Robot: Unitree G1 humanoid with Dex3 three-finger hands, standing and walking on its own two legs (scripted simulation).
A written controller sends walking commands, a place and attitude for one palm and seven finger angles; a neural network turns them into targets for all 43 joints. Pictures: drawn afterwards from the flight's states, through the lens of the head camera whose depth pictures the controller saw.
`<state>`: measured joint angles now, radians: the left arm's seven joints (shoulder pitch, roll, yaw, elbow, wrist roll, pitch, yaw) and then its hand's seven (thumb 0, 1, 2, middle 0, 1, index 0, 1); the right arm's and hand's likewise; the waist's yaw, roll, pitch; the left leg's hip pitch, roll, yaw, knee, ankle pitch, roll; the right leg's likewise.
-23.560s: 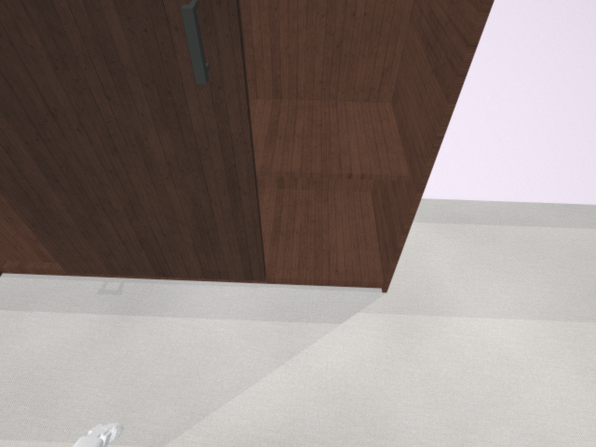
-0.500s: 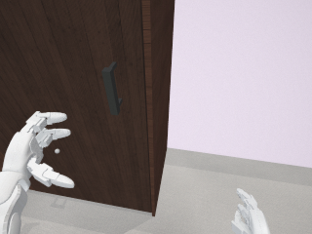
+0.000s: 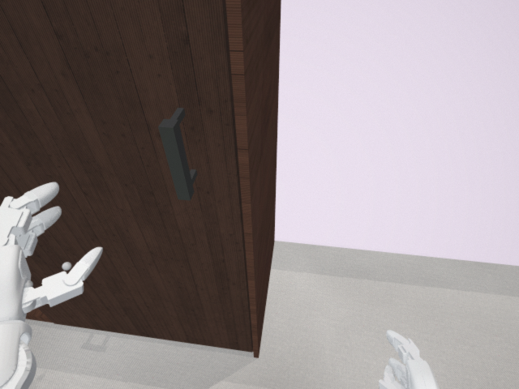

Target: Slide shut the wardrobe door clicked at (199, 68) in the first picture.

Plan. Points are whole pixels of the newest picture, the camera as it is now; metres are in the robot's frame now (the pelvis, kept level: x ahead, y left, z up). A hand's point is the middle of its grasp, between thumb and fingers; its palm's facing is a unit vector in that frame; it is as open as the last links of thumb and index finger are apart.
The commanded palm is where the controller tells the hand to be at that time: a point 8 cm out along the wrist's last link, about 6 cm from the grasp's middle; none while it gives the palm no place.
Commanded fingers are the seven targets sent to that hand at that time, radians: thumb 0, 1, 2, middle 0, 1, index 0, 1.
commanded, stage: draw the hand back to the body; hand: left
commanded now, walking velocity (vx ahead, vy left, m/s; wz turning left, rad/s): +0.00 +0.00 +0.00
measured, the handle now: (182, 155) +0.40 +0.18 +0.18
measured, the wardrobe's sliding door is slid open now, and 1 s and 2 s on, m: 0.00 0.00 0.00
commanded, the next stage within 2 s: step back with the hand held close in 0.52 s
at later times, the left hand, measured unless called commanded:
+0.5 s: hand (60, 278) +0.18 +0.26 +0.16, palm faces +0.49 -0.80 -0.35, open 7.5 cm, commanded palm +0.13 +0.29 +0.18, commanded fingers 0.00 0.90 0.90 -0.20 -0.30 -0.20 -0.30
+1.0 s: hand (53, 288) +0.17 +0.27 +0.15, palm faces +0.34 -0.81 -0.48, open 7.4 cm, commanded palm +0.11 +0.31 +0.18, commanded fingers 0.00 0.90 0.90 -0.20 -0.30 -0.20 -0.30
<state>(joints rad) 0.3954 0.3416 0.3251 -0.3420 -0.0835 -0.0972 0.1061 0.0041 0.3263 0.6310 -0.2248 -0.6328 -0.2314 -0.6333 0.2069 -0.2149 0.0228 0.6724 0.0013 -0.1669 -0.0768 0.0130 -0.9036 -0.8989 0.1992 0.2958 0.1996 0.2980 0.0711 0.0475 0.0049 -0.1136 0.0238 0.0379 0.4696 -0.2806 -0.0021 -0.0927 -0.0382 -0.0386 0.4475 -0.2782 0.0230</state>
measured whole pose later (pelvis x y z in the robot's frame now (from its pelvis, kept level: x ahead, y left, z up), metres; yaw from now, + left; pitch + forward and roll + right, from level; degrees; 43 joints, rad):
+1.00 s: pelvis -0.04 +0.02 +0.00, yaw -1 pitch +0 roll -1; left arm 0.54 0.43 0.40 -0.49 -0.05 -0.17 0.12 0.02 0.88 0.90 -0.21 -0.30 -0.22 -0.30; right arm 0.18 -0.21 0.00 0.55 0.00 -0.03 -0.08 0.01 -0.91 -0.90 0.20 0.30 0.20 0.30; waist 0.01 -0.01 0.05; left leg -0.28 0.02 0.07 0.50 -0.23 0.02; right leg -0.26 -0.04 -0.01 0.46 -0.20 0.04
